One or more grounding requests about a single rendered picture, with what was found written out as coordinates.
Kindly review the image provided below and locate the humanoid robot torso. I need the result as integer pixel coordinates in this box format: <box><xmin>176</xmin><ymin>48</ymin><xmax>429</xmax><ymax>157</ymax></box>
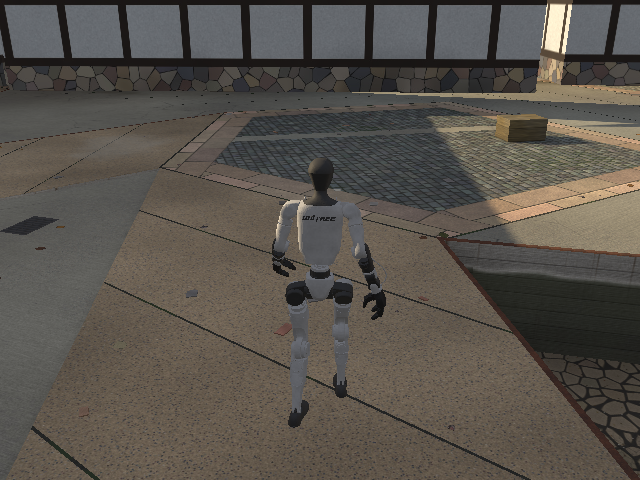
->
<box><xmin>297</xmin><ymin>196</ymin><xmax>344</xmax><ymax>300</ymax></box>

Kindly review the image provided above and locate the left robot forearm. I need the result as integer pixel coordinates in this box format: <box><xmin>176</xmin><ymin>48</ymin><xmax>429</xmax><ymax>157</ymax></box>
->
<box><xmin>272</xmin><ymin>238</ymin><xmax>285</xmax><ymax>266</ymax></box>

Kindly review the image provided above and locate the left robot upper arm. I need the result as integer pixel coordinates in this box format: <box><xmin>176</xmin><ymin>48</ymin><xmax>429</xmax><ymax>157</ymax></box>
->
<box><xmin>273</xmin><ymin>200</ymin><xmax>300</xmax><ymax>253</ymax></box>

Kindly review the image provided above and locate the right robot hand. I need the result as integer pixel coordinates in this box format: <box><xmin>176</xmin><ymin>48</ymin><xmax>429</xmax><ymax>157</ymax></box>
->
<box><xmin>363</xmin><ymin>290</ymin><xmax>386</xmax><ymax>320</ymax></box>

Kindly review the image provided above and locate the right robot forearm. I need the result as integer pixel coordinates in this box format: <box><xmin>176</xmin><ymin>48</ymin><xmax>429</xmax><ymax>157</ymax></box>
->
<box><xmin>358</xmin><ymin>243</ymin><xmax>382</xmax><ymax>294</ymax></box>

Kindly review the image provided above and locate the right robot thigh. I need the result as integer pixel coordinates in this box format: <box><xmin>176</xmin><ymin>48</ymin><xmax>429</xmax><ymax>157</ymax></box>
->
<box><xmin>332</xmin><ymin>278</ymin><xmax>353</xmax><ymax>342</ymax></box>

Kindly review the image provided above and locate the right robot upper arm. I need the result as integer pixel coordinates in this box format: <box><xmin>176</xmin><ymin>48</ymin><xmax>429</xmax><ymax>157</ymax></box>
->
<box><xmin>341</xmin><ymin>202</ymin><xmax>367</xmax><ymax>259</ymax></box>

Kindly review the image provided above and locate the left robot hand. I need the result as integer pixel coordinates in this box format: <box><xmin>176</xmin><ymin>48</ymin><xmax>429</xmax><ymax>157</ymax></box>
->
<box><xmin>272</xmin><ymin>258</ymin><xmax>296</xmax><ymax>277</ymax></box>

